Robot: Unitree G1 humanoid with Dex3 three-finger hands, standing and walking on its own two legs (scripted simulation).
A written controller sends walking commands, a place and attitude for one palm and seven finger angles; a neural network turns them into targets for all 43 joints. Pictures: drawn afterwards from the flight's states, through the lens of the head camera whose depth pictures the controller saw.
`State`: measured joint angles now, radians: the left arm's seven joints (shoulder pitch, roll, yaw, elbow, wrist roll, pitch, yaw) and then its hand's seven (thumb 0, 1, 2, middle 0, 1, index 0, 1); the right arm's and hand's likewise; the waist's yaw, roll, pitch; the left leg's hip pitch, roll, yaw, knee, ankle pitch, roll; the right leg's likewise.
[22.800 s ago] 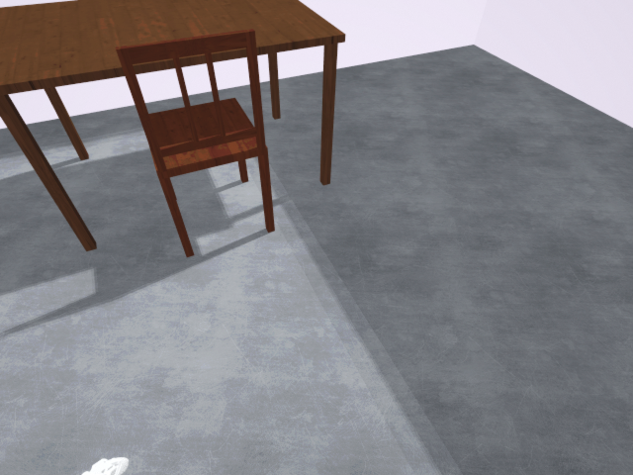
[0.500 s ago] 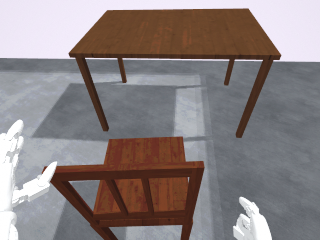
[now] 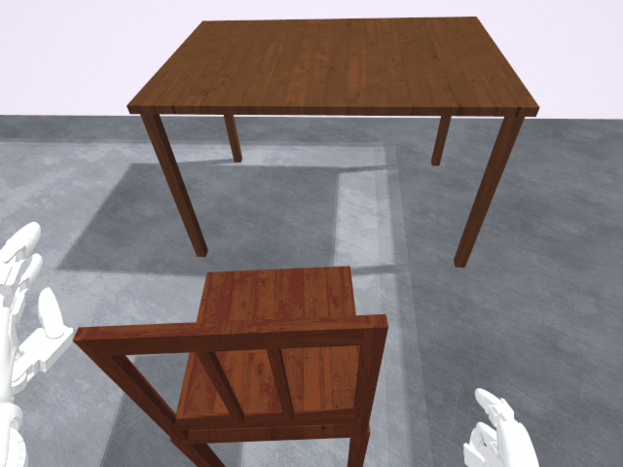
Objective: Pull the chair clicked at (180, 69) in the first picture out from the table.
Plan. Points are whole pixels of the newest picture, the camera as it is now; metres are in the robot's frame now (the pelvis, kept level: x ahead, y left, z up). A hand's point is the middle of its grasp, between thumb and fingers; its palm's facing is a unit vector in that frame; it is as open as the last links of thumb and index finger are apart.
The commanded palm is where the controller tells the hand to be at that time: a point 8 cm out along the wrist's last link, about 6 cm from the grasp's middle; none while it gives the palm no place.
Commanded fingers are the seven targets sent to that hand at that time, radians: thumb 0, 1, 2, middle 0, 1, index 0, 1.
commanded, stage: step back with the hand held close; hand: left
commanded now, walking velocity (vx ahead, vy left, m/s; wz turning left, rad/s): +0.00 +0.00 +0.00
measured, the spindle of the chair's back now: (224, 387) +0.25 +0.18 -0.11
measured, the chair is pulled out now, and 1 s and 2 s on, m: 0.62 0.62 0.62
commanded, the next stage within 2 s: stop stepping back and stand still in 1.68 s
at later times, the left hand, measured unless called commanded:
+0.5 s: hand (28, 384) +0.14 +0.27 +0.15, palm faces +0.36 -0.76 -0.54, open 7.4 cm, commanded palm +0.09 +0.31 +0.18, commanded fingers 0.00 0.90 0.90 -0.20 -0.30 -0.20 -0.30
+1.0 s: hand out of the picture +0.07 +0.29 +0.16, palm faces +0.46 -0.73 -0.51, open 7.4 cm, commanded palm +0.01 +0.32 +0.18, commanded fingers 0.00 0.90 0.90 -0.20 -0.30 -0.20 -0.30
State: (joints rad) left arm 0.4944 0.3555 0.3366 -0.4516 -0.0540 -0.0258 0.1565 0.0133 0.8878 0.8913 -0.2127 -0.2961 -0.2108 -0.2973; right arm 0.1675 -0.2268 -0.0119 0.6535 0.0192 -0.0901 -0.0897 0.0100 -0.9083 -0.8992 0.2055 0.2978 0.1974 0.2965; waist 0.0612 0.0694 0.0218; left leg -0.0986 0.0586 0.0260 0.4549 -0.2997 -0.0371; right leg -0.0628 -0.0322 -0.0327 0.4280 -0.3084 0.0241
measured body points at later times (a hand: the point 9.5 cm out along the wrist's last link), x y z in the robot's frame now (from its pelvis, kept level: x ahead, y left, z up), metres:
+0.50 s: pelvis -0.06 +0.02 +0.00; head -0.04 +0.00 +0.45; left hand +0.12 +0.31 +0.18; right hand +0.11 -0.23 -0.09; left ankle -0.03 +0.14 -0.74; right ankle -0.05 -0.13 -0.74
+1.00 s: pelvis -0.13 +0.02 -0.02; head -0.11 +0.02 +0.43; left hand +0.04 +0.33 +0.19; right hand +0.05 -0.21 -0.10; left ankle -0.03 +0.14 -0.74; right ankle -0.05 -0.13 -0.74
